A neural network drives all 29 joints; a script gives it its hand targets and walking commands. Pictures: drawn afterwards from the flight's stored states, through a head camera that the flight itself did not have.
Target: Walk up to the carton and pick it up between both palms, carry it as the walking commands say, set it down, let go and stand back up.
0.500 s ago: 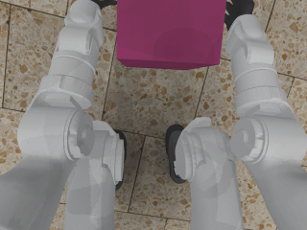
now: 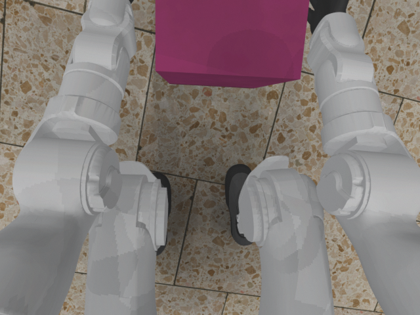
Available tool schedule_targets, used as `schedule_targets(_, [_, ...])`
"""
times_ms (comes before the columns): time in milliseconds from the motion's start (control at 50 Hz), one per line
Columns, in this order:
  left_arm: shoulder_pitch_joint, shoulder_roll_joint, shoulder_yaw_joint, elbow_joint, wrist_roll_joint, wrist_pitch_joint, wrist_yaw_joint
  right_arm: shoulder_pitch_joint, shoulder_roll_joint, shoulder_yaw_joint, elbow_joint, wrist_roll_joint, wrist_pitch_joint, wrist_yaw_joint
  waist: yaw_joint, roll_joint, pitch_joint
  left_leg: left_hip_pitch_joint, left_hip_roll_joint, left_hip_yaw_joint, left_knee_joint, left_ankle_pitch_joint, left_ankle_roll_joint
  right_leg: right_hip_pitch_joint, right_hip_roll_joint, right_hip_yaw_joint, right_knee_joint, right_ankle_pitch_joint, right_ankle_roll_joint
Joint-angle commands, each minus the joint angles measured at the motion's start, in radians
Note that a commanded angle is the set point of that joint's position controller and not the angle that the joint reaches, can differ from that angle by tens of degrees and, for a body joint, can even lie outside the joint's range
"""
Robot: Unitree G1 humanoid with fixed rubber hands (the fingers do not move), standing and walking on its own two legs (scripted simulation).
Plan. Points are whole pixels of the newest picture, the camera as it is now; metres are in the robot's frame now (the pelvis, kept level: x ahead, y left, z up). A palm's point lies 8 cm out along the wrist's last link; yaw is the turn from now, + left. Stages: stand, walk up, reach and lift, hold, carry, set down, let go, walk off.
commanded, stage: set down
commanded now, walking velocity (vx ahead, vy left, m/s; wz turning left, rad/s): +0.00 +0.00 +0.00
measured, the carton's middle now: (221, 21) +0.54 -0.05 -0.24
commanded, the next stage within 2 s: let go in 1.64 s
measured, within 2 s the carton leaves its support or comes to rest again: neither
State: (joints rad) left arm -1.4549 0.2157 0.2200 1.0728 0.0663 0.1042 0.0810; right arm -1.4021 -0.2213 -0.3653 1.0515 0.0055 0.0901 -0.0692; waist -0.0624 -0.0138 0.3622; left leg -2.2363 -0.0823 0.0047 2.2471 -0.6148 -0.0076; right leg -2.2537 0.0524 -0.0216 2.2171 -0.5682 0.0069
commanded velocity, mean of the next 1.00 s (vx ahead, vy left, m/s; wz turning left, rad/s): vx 0.00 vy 0.00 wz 0.00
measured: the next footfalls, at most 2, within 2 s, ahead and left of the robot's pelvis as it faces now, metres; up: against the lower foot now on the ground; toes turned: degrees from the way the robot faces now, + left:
none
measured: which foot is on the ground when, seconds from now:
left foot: down 0.00-1.00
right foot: down 0.00-1.00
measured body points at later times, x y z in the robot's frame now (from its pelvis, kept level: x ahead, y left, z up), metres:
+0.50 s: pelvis +0.00 +0.00 +0.02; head +0.36 +0.00 +0.28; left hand +0.57 +0.14 -0.14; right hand +0.54 -0.21 -0.14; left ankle +0.10 +0.11 -0.33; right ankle +0.12 -0.11 -0.33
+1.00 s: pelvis +0.01 +0.00 +0.13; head +0.34 -0.01 +0.44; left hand +0.58 +0.14 +0.02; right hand +0.54 -0.22 +0.02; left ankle +0.10 +0.11 -0.33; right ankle +0.12 -0.11 -0.33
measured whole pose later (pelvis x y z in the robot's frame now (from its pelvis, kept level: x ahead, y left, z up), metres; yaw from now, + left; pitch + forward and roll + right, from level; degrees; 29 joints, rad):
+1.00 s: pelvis +0.01 +0.00 +0.13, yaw +0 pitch +45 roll +0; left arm -1.27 0.29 0.18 0.94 -0.05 0.17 0.10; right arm -1.18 -0.22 -0.29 0.87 0.08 0.14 -0.11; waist -0.07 0.01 0.01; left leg -2.03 -0.07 -0.02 1.77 -0.53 -0.01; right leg -2.05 0.06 0.00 1.75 -0.49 0.00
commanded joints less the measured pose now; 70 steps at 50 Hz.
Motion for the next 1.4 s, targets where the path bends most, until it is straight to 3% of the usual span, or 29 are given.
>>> schedule_targets(0, [-0.218, 0.146, -0.042, -0.049, -0.049, -0.035, 0.038, -0.209, -0.095, 0.062, -0.026, 0.038, -0.030, -0.021, 0.005, 0.049, -1.106, 0.507, -0.006, 0.012, -0.194, 0.258, -0.025, 0.588, 0.011, -0.003, -0.177, 0.295, 0.035])
schedule_targets(60, [-0.273, 0.185, -0.116, -0.071, -0.137, -0.051, 0.055, -0.230, -0.140, 0.109, -0.025, 0.094, -0.055, -0.054, -0.017, 0.072, -1.156, 0.519, 0.007, 0.002, -0.186, 0.294, -0.026, 0.608, 0.006, 0.007, -0.178, 0.345, 0.027])
schedule_targets(140, [-0.303, 0.193, -0.188, -0.061, -0.231, -0.058, 0.049, -0.256, -0.182, 0.149, -0.026, 0.149, -0.076, -0.062, -0.044, 0.092, -1.189, 0.514, 0.022, -0.010, -0.185, 0.309, -0.023, 0.615, -0.011, 0.010, -0.175, 0.376, 0.020])
schedule_targets(240, [-0.294, 0.208, -0.207, -0.021, -0.270, -0.058, 0.033, -0.246, -0.199, 0.165, -0.002, 0.170, -0.081, -0.051, -0.058, 0.078, -1.167, 0.483, 0.031, -0.017, -0.197, 0.294, -0.018, 0.587, -0.027, 0.008, -0.180, 0.373, 0.020])
schedule_targets(340, [-0.270, 0.221, -0.179, -0.028, -0.249, -0.054, 0.033, -0.225, -0.190, 0.166, -0.026, 0.180, -0.074, -0.042, -0.034, 0.074, -1.218, 0.515, 0.028, -0.009, -0.212, 0.299, -0.014, 0.595, -0.027, -0.003, -0.192, 0.373, 0.028])
schedule_targets(480, [-0.236, 0.235, -0.140, -0.180, -0.225, -0.023, 0.059, -0.168, -0.204, 0.158, -0.186, 0.175, -0.039, -0.067, -0.028, 0.082, -1.481, 0.667, 0.010, 0.020, -0.260, 0.337, -0.012, 0.717, -0.006, -0.031, -0.248, 0.394, 0.028])
schedule_targets(600, [-0.178, 0.214, -0.110, -0.198, -0.203, 0.013, 0.052, -0.105, -0.172, 0.129, -0.224, 0.136, -0.002, -0.066, -0.040, 0.077, -1.402, 0.634, 0.001, 0.026, -0.349, 0.297, -0.012, 0.697, 0.004, -0.034, -0.340, 0.347, 0.022])
schedule_targets(800, [-0.115, 0.182, -0.053, -0.185, -0.138, 0.032, 0.029, -0.049, -0.125, 0.086, -0.241, 0.087, 0.019, -0.043, -0.025, 0.063, -1.379, 0.634, -0.005, 0.027, -0.518, 0.290, -0.009, 0.754, 0.017, -0.026, -0.502, 0.343, 0.022])
schedule_targets(1100, [-0.026, 0.157, -0.016, -0.302, -0.086, 0.060, 0.006, 0.064, -0.113, 0.054, -0.354, 0.064, 0.049, -0.017, -0.034, 0.084, -1.486, 0.877, -0.015, 0.019, -0.779, 0.402, -0.019, 0.960, 0.027, -0.027, -0.764, 0.453, 0.025])
schedule_targets(1380, [0.058, 0.118, 0.020, -0.300, -0.039, 0.039, -0.030, 0.162, -0.085, 0.023, -0.370, 0.025, 0.032, 0.027, -0.028, 0.081, -1.425, 1.107, -0.008, -0.006, -1.079, 0.491, -0.019, 1.157, 0.018, -0.007, -1.063, 0.541, 0.027])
